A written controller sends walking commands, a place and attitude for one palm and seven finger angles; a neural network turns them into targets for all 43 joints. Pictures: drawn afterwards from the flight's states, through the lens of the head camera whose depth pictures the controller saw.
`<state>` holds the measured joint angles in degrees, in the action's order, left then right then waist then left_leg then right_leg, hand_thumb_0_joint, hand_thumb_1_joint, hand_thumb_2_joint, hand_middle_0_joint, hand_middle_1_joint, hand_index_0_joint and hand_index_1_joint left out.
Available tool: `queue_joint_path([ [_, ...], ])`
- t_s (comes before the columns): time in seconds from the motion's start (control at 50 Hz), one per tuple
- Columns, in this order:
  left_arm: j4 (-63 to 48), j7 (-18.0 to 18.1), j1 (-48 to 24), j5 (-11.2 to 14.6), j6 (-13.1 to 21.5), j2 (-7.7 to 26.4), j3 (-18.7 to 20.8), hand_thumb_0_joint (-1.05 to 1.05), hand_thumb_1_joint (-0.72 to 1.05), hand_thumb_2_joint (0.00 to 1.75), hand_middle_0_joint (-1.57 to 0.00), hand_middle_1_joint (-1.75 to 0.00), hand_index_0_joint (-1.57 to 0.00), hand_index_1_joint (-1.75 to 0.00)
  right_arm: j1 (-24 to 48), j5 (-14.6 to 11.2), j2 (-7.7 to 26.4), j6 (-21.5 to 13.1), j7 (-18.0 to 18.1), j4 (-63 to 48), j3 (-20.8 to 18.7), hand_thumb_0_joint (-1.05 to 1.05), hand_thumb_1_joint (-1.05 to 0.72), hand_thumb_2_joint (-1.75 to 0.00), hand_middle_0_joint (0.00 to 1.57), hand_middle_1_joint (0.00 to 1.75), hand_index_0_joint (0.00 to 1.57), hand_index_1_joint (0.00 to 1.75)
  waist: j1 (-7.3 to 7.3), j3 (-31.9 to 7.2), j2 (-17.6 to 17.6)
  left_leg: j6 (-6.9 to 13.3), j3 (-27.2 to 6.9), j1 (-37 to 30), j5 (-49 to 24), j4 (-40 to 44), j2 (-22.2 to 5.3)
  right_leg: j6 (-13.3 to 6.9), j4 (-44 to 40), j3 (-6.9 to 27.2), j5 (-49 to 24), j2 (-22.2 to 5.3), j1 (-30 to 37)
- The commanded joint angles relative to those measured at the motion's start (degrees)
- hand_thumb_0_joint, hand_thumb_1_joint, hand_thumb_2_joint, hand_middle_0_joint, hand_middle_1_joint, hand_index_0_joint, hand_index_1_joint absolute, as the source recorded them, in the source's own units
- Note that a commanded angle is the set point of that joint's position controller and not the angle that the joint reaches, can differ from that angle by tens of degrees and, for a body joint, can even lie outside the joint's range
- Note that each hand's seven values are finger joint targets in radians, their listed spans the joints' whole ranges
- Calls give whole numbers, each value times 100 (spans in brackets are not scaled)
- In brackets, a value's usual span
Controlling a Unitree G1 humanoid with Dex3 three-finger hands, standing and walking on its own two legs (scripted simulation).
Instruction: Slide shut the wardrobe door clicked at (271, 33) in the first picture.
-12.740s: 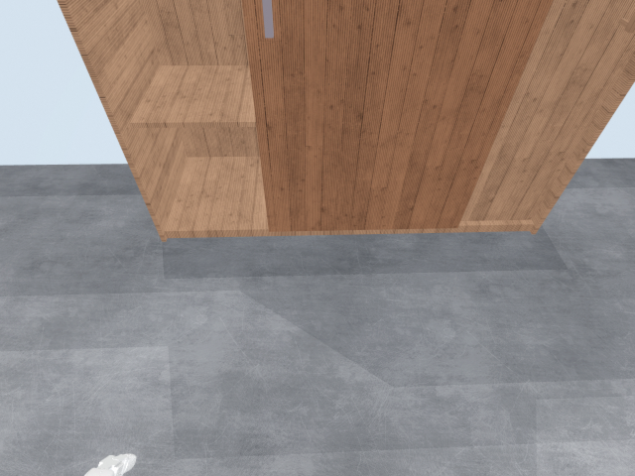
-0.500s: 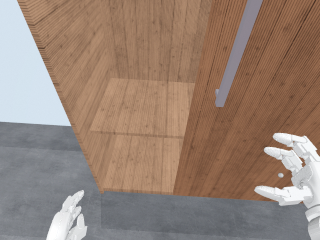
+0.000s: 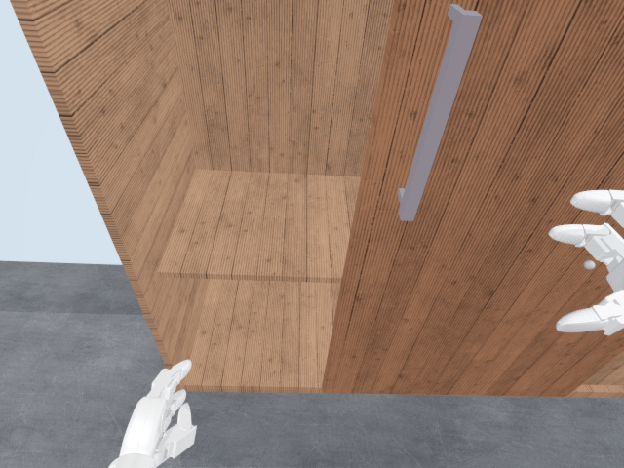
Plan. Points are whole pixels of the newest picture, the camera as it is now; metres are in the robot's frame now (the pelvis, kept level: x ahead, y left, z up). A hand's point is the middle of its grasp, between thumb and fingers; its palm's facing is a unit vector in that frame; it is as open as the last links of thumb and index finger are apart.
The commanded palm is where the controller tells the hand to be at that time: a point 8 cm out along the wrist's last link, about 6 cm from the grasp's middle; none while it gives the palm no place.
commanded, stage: raise the hand with hooked fingers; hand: right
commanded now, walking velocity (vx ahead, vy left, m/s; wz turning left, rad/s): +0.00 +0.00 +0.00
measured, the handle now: (427, 127) +0.50 -0.15 +0.23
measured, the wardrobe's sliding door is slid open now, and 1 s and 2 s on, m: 0.44 0.44 0.44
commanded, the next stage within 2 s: move the hooked fingers beside the handle in 0.52 s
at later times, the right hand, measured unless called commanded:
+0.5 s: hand (568, 252) +0.29 -0.26 +0.21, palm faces +0.10 +0.99 -0.10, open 14.0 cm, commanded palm +0.25 -0.30 +0.21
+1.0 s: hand (535, 228) +0.33 -0.24 +0.20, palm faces +0.05 +1.00 -0.06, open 14.0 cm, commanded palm +0.29 -0.29 +0.20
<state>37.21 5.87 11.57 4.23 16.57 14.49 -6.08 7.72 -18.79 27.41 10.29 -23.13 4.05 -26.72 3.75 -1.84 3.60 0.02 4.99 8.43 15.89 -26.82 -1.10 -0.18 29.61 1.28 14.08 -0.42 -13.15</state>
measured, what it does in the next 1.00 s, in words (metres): stands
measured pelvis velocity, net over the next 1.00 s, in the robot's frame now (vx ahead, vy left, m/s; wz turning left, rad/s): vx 0.00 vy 0.01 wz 0.01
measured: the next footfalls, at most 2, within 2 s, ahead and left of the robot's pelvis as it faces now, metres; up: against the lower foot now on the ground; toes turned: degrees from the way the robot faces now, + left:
none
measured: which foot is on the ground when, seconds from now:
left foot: down 0.00-1.00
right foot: down 0.00-1.00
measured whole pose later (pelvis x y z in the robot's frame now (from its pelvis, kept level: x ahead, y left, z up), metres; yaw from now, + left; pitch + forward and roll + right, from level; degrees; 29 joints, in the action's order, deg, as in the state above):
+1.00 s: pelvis +0.00 +0.01 +0.00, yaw +1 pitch -2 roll +0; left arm 37.8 6.1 11.7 4.6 15.0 15.3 -4.9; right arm 17.4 -16.7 25.8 10.8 -21.2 13.9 -23.9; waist 2.0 -1.9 3.8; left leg 0.6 4.3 9.3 16.0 -26.9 -0.6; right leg 0.4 28.3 0.7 13.7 -0.9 -13.1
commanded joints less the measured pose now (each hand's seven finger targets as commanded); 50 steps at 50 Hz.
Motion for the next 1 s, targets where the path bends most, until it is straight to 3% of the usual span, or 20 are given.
queue_joint_path([
  [0.0,-952,58,-839,61,313,719,314,0,90,90,-20,-30,-20,-30,2079,-143,1779,-208,-109,-1102,-664,0,50,-30,30,120,30,120,-56,-939,352,131,-70,243,-1035,441,191,-130,-520,156,-867,128,775],
  [0.06,-936,0,-771,88,261,774,350,0,90,90,-20,-30,-20,-30,1436,-262,1526,-30,-236,-372,-599,0,50,-30,30,120,30,120,-38,-666,-278,91,-97,299,-1080,485,176,-156,-480,122,-779,143,469],
  [0.12,-1056,-45,-841,121,221,791,384,0,90,90,-20,-30,-20,-30,1602,-219,1578,33,-255,-791,-544,0,50,-30,30,120,30,120,-29,-848,89,96,-93,335,-1152,399,161,-147,-445,86,-885,150,603],
  [0.22,-1090,-25,-841,60,244,740,417,0,90,90,-20,-30,-20,-30,1761,-232,1892,-247,-32,-1465,-957,0,50,-30,30,120,30,120,10,-1268,128,78,-129,116,-1402,344,160,-175,-379,31,-1134,155,840],
  [0.24,-1025,-20,-833,39,240,739,417,0,90,90,-20,-30,-20,-30,1692,-237,1987,-304,17,-1479,-1069,0,50,-30,30,120,30,120,20,-1204,57,74,-157,51,-1479,374,163,-182,-332,-2,-1190,148,777],
  [0.28,-980,3,-814,52,247,728,417,0,90,90,-20,-30,-20,-30,1702,-229,1833,-305,45,-1221,-976,0,50,-30,30,120,30,120,-18,-975,21,50,-161,188,-1421,396,156,-187,-373,-25,-1066,149,695],
  [0.32,-964,23,-810,71,254,731,419,0,90,90,-20,-30,-20,-30,1796,-178,1725,-268,38,-1136,-820,0,50,-30,30,120,30,120,-42,-878,264,65,-157,260,-1351,387,150,-177,-404,-27,-1013,156,724],
  [0.34,-942,24,-800,64,246,726,414,0,90,90,-20,-30,-20,-30,1780,-154,1718,-236,48,-1040,-782,0,50,-30,30,120,30,120,-37,-755,135,68,-176,247,-1308,432,143,-177,-391,-23,-967,150,626],
  [0.42,-989,56,-814,88,243,729,408,0,90,90,-20,-30,-20,-30,1820,-148,1645,-147,-26,-1041,-644,0,50,-30,30,120,30,120,-79,-895,147,44,-201,261,-1381,414,128,-194,-378,-22,-962,165,727],
  [0.44,-966,49,-825,77,234,724,407,0,90,90,-20,-30,-20,-30,1755,-183,1631,-160,-35,-1009,-663,0,50,-30,30,120,30,120,-72,-852,-116,33,-228,192,-1453,444,120,-200,-330,-30,-1001,146,665],
  [0.5,-999,52,-852,92,232,726,405,0,90,90,-20,-30,-20,-30,1813,-185,1698,-175,-72,-1052,-710,0,50,-30,30,120,30,120,-65,-925,75,26,-214,258,-1385,415,130,-202,-354,-30,-949,171,721],
  [0.6,-986,42,-844,77,226,712,406,0,90,90,-20,-30,-20,-30,1742,-213,1746,-183,-66,-987,-814,0,50,-30,30,120,30,120,-49,-1042,21,17,-225,183,-1570,381,121,-207,-318,-42,-1079,163,746],
  [0.68,-895,61,-815,93,215,721,392,0,90,90,-20,-30,-20,-30,2208,-158,1562,-208,-46,-721,-492,0,50,-30,30,120,30,120,-164,-756,-8,19,-200,405,-1299,447,143,-193,-359,-13,-858,157,691],
  [0.8,-864,114,-800,89,229,712,374,0,90,90,-20,-30,-20,-30,2969,11,1384,-330,71,-540,-86,0,50,-30,30,120,30,120,-243,-856,167,53,-193,486,-952,472,135,-196,-435,50,-649,158,813],
  [0.84,-835,113,-776,66,226,718,371,0,90,90,-20,-30,-20,-30,3024,23,1460,-383,143,-425,-167,0,50,-30,30,120,30,120,-203,-913,7,71,-186,385,-957,488,138,-189,-429,81,-679,147,764],
  [0.92,-864,84,-755,49,205,718,384,0,90,90,-20,-30,-20,-30,3018,98,1591,-377,233,-235,-347,0,50,-30,30,120,30,120,-116,-1160,139,92,-165,242,-1266,378,123,-174,-453,71,-947,140,827],
  [0.98,-894,30,-736,44,142,730,397,0,90,90,-20,-30,-20,-30,2816,99,1604,-328,275,-122,-437,0,50,-30,30,120,30,120,-77,-1198,-92,73,-164,111,-1533,351,118,-181,-432,6,-1132,131,703],
])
